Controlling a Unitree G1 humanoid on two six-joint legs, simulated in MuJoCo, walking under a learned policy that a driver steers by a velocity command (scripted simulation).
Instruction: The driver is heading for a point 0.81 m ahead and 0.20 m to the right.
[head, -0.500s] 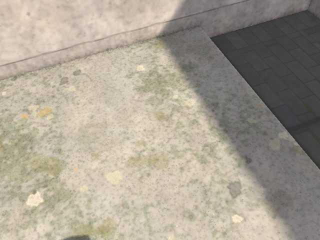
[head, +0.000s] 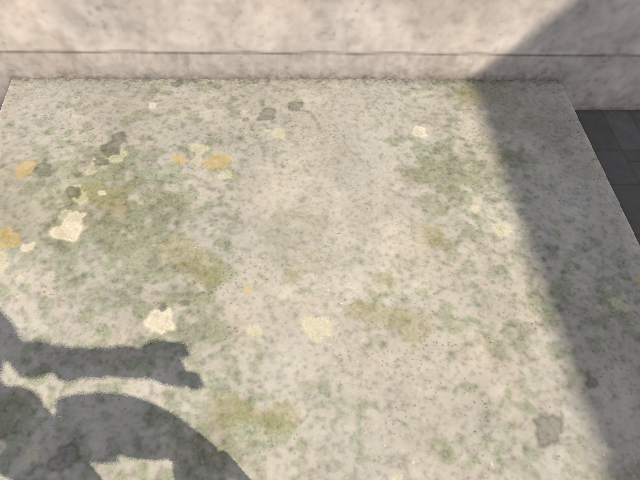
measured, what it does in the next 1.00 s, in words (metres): steps on the spot, turning right: right foot, then right foot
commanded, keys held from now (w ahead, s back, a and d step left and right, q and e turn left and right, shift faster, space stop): q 0.02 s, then no key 0.04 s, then e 0.94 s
